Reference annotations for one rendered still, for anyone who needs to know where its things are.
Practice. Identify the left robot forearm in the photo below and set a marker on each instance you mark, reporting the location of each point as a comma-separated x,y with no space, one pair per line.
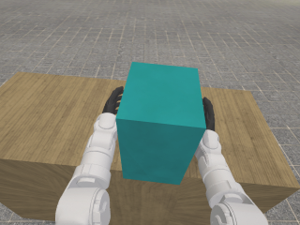
97,158

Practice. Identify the right robot hand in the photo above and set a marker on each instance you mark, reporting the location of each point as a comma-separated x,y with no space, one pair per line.
209,114

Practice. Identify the right robot forearm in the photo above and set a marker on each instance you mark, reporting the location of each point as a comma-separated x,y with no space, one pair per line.
216,175

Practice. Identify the left robot hand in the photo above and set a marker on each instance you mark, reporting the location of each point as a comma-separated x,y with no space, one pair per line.
111,104

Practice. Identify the robot left upper arm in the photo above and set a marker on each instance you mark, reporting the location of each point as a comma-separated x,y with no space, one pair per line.
84,206

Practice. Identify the robot right upper arm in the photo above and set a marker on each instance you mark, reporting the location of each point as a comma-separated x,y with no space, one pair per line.
236,213

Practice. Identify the pedestal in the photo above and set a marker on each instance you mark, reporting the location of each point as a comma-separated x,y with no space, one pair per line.
46,121

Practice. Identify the carton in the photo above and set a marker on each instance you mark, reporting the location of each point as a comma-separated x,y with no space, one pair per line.
160,122

